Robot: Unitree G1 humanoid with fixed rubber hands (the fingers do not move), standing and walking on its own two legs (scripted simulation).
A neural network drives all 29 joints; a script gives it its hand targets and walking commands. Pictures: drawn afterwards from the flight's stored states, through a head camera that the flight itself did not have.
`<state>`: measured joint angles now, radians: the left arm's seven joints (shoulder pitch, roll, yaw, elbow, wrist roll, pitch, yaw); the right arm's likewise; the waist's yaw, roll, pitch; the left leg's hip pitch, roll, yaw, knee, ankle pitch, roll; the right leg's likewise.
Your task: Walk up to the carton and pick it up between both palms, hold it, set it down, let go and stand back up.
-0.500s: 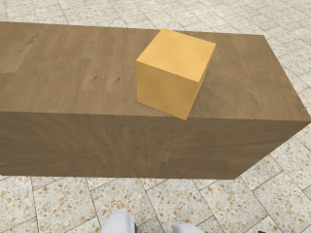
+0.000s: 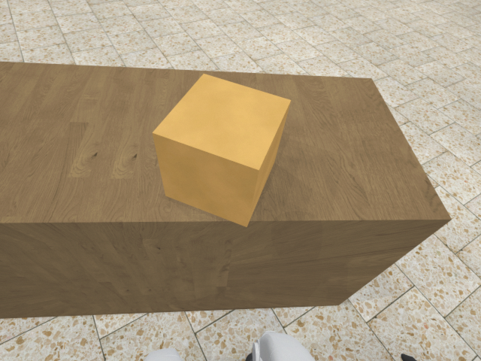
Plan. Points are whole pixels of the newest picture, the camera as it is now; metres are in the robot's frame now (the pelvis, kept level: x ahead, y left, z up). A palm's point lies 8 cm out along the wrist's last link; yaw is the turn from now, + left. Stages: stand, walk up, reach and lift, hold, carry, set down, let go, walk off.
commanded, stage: walk up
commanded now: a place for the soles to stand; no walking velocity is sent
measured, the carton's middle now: (225, 150) +0.47 +0.04 +0.05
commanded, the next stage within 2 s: none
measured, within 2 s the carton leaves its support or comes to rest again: neither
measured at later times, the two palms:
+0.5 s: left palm out of the picture +0.10 +0.31 -0.11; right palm out of the picture +0.08 -0.30 -0.12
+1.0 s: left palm out of the picture +0.09 +0.30 -0.12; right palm out of the picture +0.07 -0.31 -0.11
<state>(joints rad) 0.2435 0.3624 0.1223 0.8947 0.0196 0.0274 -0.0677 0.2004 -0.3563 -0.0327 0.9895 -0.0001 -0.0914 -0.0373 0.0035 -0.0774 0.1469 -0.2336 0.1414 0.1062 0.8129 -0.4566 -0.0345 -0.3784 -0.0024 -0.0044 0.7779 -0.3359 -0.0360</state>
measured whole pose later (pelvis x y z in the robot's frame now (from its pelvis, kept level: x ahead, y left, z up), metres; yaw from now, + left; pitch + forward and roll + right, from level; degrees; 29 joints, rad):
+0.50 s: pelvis +0.03 +0.01 +0.00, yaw -1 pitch -4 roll -1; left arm 0.22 0.36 0.05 0.91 0.02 0.00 0.00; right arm 0.20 -0.35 -0.03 1.01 0.00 -0.03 -0.03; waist 0.00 0.01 0.17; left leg -0.38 0.03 0.04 0.83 -0.37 0.02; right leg -0.37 0.03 -0.01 0.85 -0.43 -0.03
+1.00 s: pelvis +0.02 +0.00 +0.00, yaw -1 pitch -4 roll -1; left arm 0.19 0.36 0.05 0.97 0.02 0.00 0.00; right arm 0.20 -0.35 -0.03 1.01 0.00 -0.05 -0.02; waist 0.00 -0.02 0.16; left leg -0.39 0.04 0.04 0.82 -0.37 0.02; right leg -0.34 0.03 -0.01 0.81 -0.40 -0.03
